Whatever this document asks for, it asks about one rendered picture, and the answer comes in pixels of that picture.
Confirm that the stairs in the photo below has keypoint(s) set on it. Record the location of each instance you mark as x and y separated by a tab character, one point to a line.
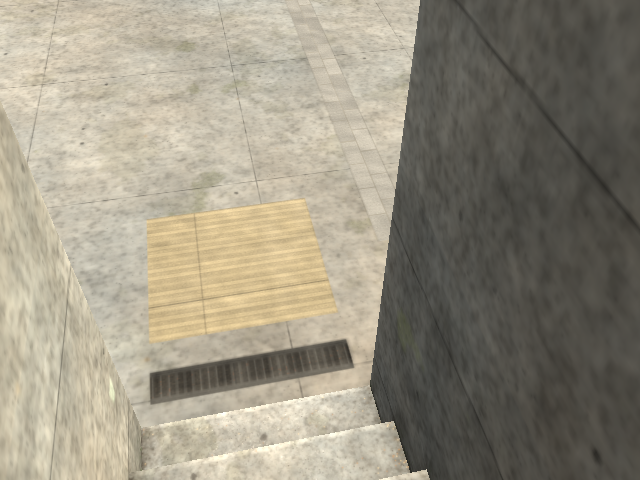
331	436

